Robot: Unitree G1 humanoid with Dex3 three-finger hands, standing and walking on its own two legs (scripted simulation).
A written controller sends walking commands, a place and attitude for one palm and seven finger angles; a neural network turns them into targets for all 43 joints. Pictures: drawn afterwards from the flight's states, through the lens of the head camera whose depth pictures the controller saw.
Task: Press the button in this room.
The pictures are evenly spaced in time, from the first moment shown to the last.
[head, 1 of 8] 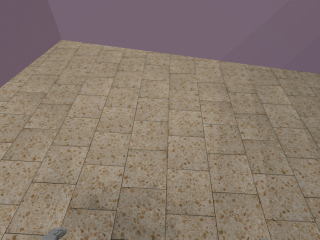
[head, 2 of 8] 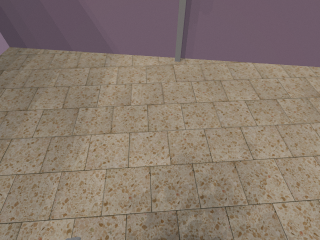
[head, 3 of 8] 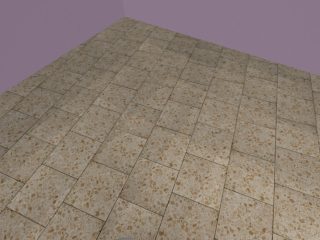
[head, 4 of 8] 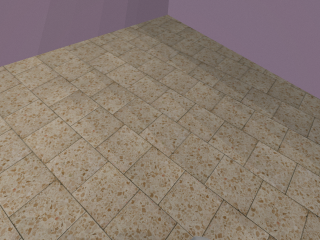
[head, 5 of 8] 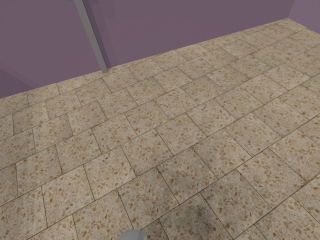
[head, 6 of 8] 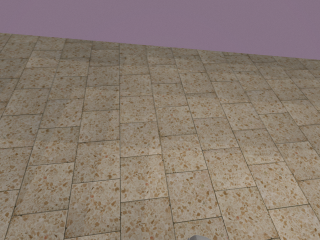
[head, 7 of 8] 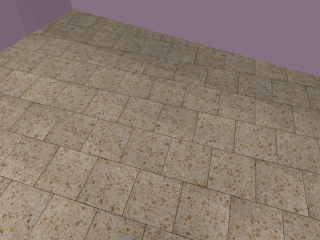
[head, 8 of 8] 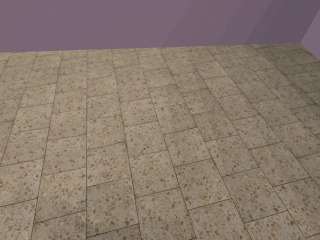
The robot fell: no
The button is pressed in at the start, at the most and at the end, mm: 0 0 0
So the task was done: no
